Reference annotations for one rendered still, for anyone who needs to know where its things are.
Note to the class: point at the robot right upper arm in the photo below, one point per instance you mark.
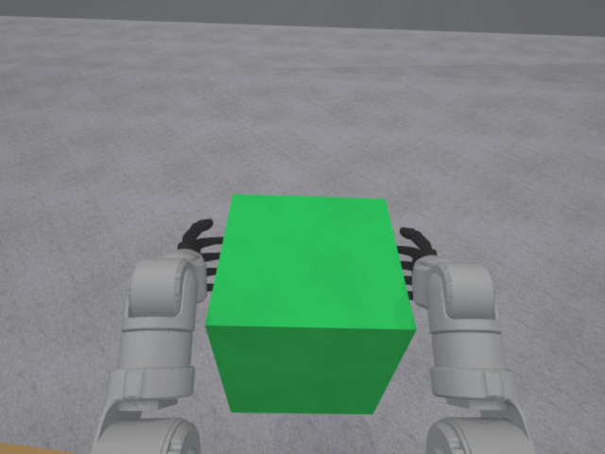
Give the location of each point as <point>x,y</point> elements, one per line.
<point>474,435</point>

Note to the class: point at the left robot hand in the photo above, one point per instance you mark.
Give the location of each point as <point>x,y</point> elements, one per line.
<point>190,241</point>

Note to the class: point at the robot right forearm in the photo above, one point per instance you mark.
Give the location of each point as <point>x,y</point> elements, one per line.
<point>470,366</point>

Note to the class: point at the carton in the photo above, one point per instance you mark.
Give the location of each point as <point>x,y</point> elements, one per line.
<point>309,311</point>

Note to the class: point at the robot left upper arm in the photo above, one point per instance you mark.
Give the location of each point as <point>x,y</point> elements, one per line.
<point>149,436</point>

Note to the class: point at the right robot hand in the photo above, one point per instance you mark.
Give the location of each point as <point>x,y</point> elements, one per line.
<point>425,249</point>

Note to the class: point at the robot left forearm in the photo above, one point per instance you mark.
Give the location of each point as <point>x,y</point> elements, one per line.
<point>153,367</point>

